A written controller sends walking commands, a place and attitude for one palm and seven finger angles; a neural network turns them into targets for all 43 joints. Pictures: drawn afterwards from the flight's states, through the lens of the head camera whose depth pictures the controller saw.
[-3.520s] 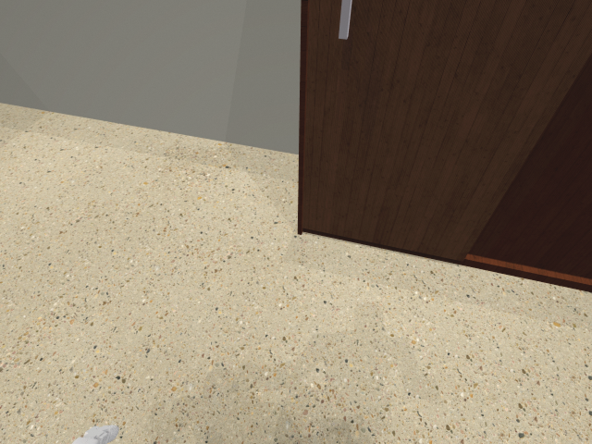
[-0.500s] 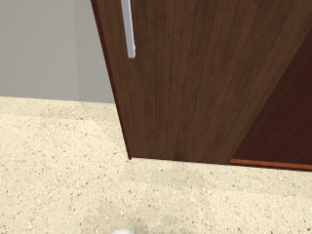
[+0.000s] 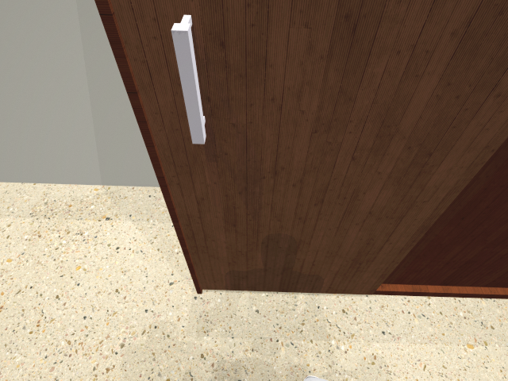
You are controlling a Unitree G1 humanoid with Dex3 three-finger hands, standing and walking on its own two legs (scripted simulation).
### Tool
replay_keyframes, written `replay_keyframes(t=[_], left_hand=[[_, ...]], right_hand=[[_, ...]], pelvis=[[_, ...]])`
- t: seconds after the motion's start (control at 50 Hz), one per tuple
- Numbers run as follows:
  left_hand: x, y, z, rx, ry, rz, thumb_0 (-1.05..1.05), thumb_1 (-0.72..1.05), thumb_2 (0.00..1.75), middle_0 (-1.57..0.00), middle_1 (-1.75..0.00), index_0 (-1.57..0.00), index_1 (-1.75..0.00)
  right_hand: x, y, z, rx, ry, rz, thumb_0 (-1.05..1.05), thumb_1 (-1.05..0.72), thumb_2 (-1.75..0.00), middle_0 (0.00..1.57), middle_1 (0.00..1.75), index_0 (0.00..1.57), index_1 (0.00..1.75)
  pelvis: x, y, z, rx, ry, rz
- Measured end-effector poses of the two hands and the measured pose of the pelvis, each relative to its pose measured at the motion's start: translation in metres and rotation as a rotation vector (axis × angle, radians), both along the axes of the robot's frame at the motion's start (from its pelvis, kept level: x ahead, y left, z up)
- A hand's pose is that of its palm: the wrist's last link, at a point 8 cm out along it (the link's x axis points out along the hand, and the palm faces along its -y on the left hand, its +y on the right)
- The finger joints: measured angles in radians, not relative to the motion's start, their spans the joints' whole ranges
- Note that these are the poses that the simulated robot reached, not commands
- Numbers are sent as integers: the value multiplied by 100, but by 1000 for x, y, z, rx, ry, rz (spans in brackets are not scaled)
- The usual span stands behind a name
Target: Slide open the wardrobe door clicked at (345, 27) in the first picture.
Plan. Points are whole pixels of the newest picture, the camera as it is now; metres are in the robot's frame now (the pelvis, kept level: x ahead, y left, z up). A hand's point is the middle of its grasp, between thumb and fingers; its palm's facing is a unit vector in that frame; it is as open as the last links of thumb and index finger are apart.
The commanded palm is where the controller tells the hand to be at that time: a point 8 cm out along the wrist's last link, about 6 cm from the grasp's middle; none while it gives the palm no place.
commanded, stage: come to a stop and stand still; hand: left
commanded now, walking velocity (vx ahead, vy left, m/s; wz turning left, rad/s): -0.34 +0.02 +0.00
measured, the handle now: (193, 85) +0.50 +0.12 +0.20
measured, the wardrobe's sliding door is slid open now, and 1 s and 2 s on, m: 0.00 0.00 0.00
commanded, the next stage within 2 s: look again from close up in 1.86 s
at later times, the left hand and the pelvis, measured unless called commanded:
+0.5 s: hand out of the picture +0.08 +0.23 -0.19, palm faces +0.09 -0.98 -0.19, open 7.3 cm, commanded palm none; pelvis +0.02 +0.03 -0.01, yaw +2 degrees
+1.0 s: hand out of the picture +0.00 +0.17 -0.17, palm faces +0.03 -0.98 -0.21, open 7.3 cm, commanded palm none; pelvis -0.01 -0.01 +0.00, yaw +1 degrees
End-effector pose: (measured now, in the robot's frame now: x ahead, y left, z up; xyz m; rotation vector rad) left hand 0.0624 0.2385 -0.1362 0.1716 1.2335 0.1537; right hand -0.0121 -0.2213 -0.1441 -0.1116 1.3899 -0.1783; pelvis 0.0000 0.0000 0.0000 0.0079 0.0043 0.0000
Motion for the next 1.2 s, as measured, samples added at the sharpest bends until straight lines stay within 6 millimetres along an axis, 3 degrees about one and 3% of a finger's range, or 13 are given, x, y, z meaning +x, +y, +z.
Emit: replay_keyframes(t=[0.08, 0.18, 0.26, 0.36, 0.46, 0.58, 0.7, 0.94, 1.2], left_hand=[[49, -11, 1, 36, -71, -27, 1, 93, 90, -19, -30, -20, -30], [71, -27, 1, 18, -74, -21, 1, 92, 90, -19, -30, -20, -30], [65, -28, -4, -10, -54, 19, 0, 91, 90, -20, -30, -20, -30], [46, -1, -16, -18, -24, 51, 0, 92, 90, -20, -30, -20, -30], [18, 31, -30, -28, 37, 77, 0, 92, 90, -20, -30, -20, -30], [-26, 47, -18, -34, 125, 98, 1, 92, 90, -19, -30, -20, -30], [-58, 44, -12, -38, 214, 86, 1, 91, 90, -19, -30, -20, -30], [-60, -13, -7, -10, 125, 36, 1, 92, 90, -19, -30, -20, -30], [-92, -52, -12, -57, 171, 64, 1, 93, 90, -19, -30, -20, -30]], right_hand=[[6, -3, -18, 41, 62, -26, 0, -92, -90, 20, 30, 20, 30], [32, -5, -19, 41, 85, -26, 0, -91, -90, 20, 30, 20, 30], [63, -7, -13, 8, 46, 13, 0, -91, -90, 19, 30, 20, 30], [98, -3, -3, -54, -64, 57, 1, -92, -90, 19, 30, 20, 30], [106, 12, 10, -103, -144, 89, 0, -92, -90, 19, 30, 20, 30], [99, 31, 28, -103, -144, 97, 0, -92, -90, 20, 30, 20, 30], [78, 26, 31, -106, -128, 60, 0, -92, -90, 20, 30, 21, 30], [-9, -4, -5, -2, 21, -18, 0, -91, -90, 20, 30, 20, 30], [-59, 2, -6, 54, 126, -31, 0, -91, -90, 19, 30, 20, 30]], pelvis=[[29, -13, -10, 13, -13, 5], [44, -15, -8, -6, -7, 36], [40, -7, -6, -5, -7, 46], [30, 11, -11, -22, -5, 53], [23, 30, -14, -33, -12, 44], [22, 38, 3, -44, 3, 32], [15, 38, 9, -53, -1, 18], [-12, 1, -1, -9, -29, 20], [-16, -21, 0, -13, -42, 23]])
